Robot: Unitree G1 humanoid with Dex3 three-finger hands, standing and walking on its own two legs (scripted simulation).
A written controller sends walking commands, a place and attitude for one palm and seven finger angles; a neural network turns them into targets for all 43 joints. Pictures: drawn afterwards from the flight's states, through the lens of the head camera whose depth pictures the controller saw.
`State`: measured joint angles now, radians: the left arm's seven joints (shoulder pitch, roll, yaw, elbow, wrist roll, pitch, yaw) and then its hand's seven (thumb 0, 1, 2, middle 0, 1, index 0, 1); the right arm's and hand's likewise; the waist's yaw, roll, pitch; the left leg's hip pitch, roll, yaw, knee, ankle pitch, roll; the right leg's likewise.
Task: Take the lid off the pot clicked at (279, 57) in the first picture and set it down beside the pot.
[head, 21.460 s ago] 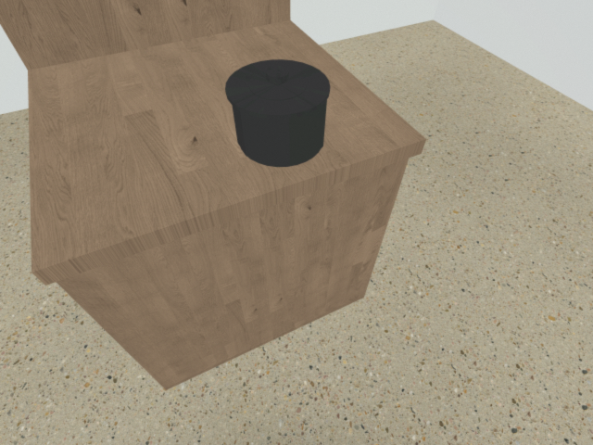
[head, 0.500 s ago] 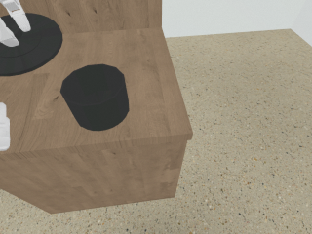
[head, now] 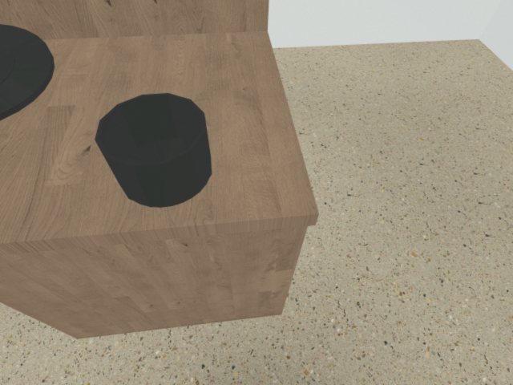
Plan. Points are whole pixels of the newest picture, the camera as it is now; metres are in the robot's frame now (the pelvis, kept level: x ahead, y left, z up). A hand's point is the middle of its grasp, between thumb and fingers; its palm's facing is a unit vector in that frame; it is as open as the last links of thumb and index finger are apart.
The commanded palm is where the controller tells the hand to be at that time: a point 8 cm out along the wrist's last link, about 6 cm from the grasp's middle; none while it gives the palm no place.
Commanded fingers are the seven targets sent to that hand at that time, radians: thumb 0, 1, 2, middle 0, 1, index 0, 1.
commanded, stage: move the lid sideways beside the pot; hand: left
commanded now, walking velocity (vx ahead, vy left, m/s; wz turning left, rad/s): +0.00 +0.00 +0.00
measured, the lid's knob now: out of the picture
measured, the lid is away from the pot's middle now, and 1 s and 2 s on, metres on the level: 0.20 0.23 0.24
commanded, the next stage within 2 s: lower the lid onto the table in 0.50 s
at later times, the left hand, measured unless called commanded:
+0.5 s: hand out of the picture +0.46 +0.37 +0.28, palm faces -0.20 -0.23 -0.95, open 6.7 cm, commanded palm +0.46 +0.39 +0.37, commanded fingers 0.00 0.78 0.80 -0.86 -1.11 -0.91 -1.10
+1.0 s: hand out of the picture +0.46 +0.38 +0.26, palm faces -0.22 -0.32 -0.92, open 6.7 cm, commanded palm +0.47 +0.39 +0.34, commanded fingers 0.00 0.78 0.80 -0.86 -1.11 -0.91 -1.10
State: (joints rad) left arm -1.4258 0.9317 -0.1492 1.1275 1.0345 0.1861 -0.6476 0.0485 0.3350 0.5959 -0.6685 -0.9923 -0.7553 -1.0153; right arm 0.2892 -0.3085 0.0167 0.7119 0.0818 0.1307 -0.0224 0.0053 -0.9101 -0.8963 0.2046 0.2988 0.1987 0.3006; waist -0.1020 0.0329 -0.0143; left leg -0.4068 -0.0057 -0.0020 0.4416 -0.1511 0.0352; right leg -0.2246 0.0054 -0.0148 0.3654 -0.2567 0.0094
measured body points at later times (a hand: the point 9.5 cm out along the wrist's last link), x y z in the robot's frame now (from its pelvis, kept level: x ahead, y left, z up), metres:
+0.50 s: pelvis +0.02 +0.00 +0.00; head +0.09 -0.01 +0.44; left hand +0.47 +0.38 +0.34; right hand +0.04 -0.28 -0.13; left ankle +0.04 +0.10 -0.74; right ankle -0.05 -0.13 -0.74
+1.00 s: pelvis +0.02 +0.00 +0.00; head +0.09 +0.00 +0.44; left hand +0.47 +0.39 +0.31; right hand +0.03 -0.28 -0.12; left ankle +0.04 +0.10 -0.74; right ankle -0.05 -0.13 -0.74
